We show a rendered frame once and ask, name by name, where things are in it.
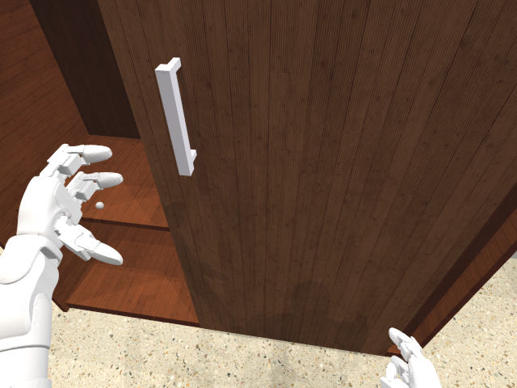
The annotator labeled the left robot forearm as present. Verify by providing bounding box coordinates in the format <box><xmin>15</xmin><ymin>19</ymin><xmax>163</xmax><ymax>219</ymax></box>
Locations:
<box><xmin>0</xmin><ymin>234</ymin><xmax>63</xmax><ymax>388</ymax></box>

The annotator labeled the robot right hand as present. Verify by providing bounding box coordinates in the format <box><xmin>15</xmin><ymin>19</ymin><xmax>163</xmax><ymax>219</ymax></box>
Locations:
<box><xmin>380</xmin><ymin>328</ymin><xmax>442</xmax><ymax>388</ymax></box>

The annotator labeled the handle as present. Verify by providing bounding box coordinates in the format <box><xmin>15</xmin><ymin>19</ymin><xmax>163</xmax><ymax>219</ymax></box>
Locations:
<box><xmin>155</xmin><ymin>57</ymin><xmax>197</xmax><ymax>176</ymax></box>

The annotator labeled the robot left hand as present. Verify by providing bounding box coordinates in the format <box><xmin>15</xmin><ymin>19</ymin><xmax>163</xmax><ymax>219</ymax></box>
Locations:
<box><xmin>16</xmin><ymin>144</ymin><xmax>123</xmax><ymax>265</ymax></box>

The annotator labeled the wardrobe door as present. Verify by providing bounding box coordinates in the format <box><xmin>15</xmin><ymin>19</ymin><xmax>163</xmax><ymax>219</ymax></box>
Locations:
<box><xmin>393</xmin><ymin>182</ymin><xmax>517</xmax><ymax>345</ymax></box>
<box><xmin>97</xmin><ymin>0</ymin><xmax>517</xmax><ymax>356</ymax></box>

